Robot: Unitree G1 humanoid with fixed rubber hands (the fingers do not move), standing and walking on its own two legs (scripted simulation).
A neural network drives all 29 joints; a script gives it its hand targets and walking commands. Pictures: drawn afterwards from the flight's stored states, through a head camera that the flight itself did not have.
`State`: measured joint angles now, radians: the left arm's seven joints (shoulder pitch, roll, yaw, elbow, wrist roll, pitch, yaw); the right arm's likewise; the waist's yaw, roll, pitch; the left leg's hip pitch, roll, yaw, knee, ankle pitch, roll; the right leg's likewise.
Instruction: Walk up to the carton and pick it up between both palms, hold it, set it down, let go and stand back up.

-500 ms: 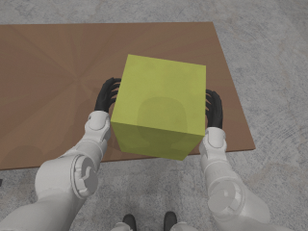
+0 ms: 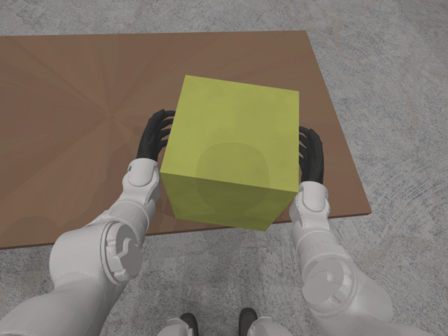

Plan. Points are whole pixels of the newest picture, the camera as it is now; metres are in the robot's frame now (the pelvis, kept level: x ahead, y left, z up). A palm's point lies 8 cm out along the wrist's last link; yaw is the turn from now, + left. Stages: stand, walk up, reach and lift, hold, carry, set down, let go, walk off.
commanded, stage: set down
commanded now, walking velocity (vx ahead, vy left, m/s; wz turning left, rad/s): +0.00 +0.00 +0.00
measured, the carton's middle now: (230, 162) +0.45 -0.04 -0.06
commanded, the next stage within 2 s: none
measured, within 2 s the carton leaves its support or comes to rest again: neither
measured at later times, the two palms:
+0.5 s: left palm (151, 152) +0.45 +0.12 -0.01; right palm (309, 174) +0.39 -0.18 -0.01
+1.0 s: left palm (151, 150) +0.46 +0.12 -0.02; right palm (311, 175) +0.39 -0.18 -0.02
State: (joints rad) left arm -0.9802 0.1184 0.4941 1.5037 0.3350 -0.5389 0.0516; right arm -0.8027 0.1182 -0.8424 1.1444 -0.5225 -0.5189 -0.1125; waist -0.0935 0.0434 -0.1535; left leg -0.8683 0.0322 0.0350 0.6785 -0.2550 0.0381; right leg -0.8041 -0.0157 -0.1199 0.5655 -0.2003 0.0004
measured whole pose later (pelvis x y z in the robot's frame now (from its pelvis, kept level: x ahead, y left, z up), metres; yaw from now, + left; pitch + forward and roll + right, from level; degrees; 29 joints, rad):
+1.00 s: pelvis -0.01 +0.00 -0.03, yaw -1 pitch +25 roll -3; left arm -1.03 0.19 0.48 1.54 0.31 -0.46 0.06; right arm -0.88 0.05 -0.72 1.30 -0.45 -0.51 -0.10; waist -0.13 0.04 -0.18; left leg -0.98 0.04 0.04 0.89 -0.36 0.04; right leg -0.94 -0.01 -0.09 0.80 -0.30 0.00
